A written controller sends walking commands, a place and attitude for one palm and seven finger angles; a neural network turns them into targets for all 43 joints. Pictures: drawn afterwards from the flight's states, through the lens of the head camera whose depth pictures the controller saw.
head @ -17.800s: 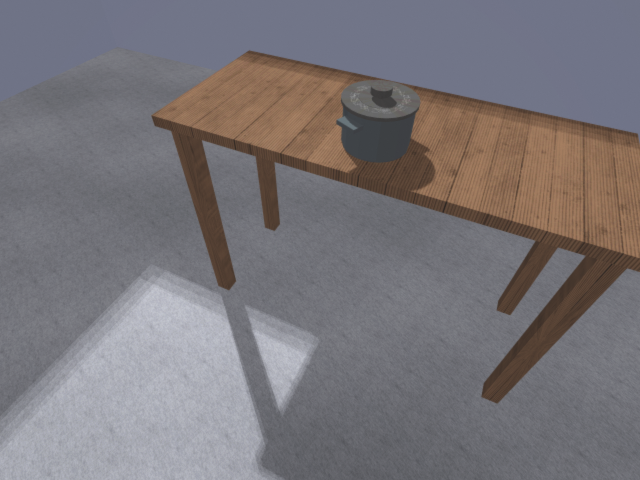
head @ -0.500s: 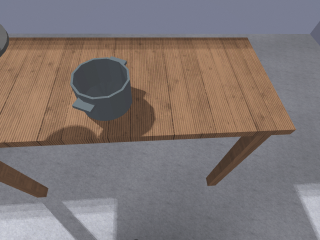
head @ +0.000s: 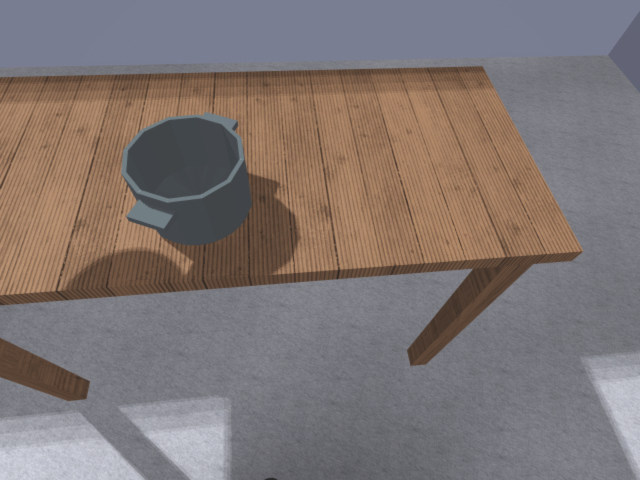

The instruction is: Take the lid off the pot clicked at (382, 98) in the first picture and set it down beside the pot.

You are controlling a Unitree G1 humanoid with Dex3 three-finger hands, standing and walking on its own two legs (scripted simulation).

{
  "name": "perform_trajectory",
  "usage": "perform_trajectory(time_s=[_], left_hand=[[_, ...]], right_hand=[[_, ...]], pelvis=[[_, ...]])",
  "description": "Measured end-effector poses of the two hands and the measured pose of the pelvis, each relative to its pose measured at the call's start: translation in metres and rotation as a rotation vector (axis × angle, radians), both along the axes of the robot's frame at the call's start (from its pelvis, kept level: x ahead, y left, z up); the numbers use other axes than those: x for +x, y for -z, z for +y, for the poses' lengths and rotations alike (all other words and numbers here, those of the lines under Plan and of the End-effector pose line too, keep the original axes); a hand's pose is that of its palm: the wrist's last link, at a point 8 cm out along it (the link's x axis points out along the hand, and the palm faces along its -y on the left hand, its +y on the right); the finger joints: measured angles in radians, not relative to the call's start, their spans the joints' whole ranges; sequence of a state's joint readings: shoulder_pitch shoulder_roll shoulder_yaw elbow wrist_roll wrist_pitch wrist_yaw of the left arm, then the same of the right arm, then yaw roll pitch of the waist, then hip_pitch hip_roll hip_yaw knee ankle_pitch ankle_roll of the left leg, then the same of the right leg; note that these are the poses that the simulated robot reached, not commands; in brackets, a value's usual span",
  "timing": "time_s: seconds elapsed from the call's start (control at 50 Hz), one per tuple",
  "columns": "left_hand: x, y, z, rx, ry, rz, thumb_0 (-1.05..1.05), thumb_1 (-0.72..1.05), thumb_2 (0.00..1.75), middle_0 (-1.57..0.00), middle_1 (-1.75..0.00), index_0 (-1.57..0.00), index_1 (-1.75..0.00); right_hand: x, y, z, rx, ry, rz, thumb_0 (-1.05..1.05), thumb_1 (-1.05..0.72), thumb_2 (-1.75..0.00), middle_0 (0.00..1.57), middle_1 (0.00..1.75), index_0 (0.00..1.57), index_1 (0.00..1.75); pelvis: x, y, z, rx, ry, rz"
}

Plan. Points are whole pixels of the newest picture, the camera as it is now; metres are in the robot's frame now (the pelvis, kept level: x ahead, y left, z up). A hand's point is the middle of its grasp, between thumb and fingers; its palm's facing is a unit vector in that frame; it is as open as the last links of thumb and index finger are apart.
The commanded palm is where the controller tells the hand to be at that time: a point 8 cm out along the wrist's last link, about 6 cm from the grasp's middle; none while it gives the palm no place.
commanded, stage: lower the lid onto the table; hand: left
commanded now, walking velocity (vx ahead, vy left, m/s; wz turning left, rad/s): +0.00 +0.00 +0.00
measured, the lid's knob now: out of the picture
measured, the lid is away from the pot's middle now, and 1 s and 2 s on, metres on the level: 0.24 0.23 0.24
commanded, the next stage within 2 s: none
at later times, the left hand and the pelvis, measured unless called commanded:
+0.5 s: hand out of the picture +0.47 +0.36 +0.22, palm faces -0.31 -0.25 -0.92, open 7.7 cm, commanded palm +0.51 +0.36 +0.29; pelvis +0.00 +0.00 +0.00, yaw +0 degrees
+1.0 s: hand out of the picture +0.47 +0.36 +0.18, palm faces -0.37 -0.26 -0.89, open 7.7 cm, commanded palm +0.53 +0.37 +0.25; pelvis +0.00 +0.00 -0.01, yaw -1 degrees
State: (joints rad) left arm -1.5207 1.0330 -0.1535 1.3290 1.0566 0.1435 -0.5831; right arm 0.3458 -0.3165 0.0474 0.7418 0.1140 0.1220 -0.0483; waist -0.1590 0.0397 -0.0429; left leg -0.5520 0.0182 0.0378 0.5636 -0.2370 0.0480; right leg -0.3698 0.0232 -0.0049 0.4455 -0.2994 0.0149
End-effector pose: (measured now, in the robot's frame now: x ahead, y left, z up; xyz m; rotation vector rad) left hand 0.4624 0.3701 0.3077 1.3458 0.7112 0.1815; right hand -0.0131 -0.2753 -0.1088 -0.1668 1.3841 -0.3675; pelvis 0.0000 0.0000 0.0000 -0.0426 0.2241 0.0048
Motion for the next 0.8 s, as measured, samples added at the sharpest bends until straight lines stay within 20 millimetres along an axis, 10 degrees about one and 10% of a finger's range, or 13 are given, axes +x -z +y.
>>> perform_trajectory(time_s=[0.8], left_hand=[[0.011,0.048,-0.013,-0.033,0.067,0.046,-0.04,0.26,0.69,-0.75,-1.07,-0.61,-0.99]], right_hand=[[-0.002,0.002,-0.002,-0.025,0.015,-0.012,0.01,-0.91,-0.89,0.20,0.30,0.20,0.30]], pelvis=[[-0.001,0.005,-0.002,-0.006,0.004,0.021]])
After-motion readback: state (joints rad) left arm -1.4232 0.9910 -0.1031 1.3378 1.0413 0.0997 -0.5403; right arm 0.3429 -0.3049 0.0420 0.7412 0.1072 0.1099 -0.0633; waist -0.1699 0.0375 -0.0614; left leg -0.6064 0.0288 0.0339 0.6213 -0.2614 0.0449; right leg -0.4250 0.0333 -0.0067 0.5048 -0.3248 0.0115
